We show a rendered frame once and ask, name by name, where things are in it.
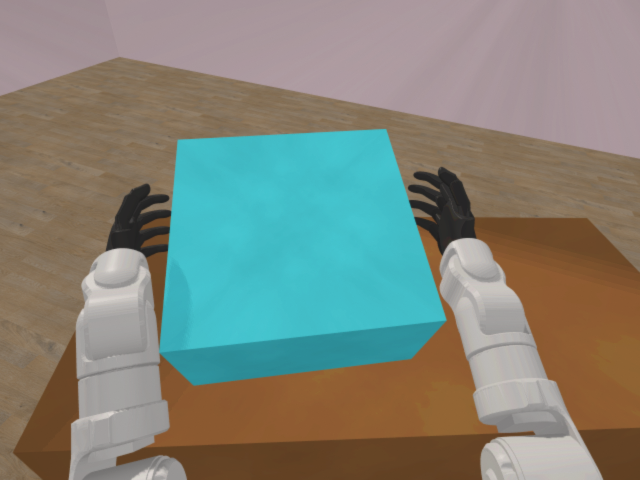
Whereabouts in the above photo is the robot right hand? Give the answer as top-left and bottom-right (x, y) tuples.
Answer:
(408, 167), (477, 256)

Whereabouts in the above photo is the carton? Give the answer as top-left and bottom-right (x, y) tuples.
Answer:
(159, 129), (447, 386)

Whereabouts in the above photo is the pedestal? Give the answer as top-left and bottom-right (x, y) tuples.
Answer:
(13, 216), (640, 480)

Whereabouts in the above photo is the right robot forearm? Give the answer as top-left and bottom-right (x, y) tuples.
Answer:
(440, 238), (603, 480)

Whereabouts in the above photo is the robot left upper arm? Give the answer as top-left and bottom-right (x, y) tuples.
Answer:
(82, 455), (187, 480)

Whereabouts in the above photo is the robot right upper arm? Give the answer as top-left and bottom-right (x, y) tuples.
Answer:
(480, 433), (600, 480)

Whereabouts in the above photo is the robot left hand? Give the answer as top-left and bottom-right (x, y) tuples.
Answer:
(106, 184), (171, 258)

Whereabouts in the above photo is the left robot forearm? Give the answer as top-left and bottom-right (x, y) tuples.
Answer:
(69, 248), (170, 480)

